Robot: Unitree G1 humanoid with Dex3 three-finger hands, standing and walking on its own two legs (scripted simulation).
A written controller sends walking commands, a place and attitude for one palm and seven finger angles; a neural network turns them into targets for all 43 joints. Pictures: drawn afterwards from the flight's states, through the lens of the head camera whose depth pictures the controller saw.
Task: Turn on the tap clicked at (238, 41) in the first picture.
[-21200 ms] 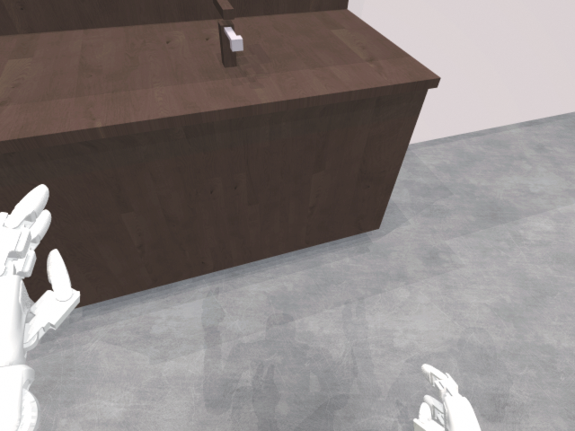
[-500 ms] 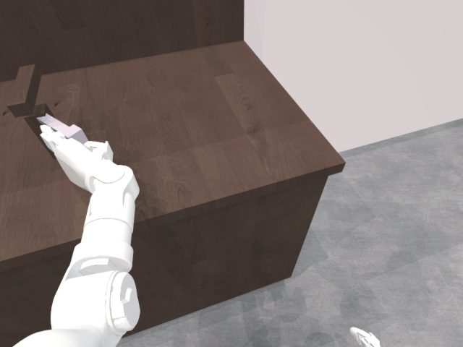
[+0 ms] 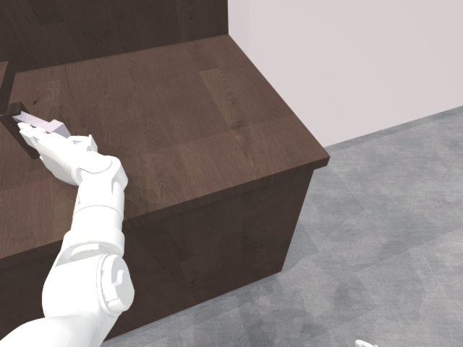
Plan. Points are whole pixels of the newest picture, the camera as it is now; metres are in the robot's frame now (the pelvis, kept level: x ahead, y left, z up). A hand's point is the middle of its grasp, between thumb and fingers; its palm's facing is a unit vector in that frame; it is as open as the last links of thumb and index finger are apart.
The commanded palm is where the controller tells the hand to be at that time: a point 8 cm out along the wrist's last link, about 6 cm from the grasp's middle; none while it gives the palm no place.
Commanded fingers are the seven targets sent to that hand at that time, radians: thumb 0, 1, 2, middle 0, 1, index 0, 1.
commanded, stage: push the lever round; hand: left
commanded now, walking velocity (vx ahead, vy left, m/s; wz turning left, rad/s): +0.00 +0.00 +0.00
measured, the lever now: (56, 132) +0.45 +0.31 +0.15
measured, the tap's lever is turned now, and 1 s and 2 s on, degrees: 42 79 86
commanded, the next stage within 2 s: lift the hand up off the lever in 0.66 s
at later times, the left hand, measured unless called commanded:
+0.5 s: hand (94, 136) +0.46 +0.25 +0.13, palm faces +0.85 -0.52 -0.11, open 8.5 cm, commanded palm +0.43 +0.27 +0.14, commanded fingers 0.00 0.90 0.90 -0.15 -0.15 -0.15 -0.15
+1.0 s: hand (100, 126) +0.49 +0.24 +0.13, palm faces +0.85 -0.52 -0.13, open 8.5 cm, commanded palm +0.44 +0.27 +0.15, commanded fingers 0.00 0.90 0.90 -0.15 -0.15 -0.15 -0.15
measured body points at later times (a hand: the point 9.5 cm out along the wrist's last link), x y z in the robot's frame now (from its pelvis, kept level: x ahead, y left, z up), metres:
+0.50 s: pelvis -0.01 +0.00 +0.00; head +0.03 -0.01 +0.44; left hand +0.41 +0.27 +0.14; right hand +0.06 -0.25 -0.14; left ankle +0.02 +0.14 -0.72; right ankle +0.01 -0.03 -0.72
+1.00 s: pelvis -0.02 +0.00 -0.01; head +0.04 -0.01 +0.44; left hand +0.44 +0.27 +0.14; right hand -0.01 -0.26 -0.14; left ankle +0.02 +0.14 -0.72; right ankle +0.01 -0.03 -0.72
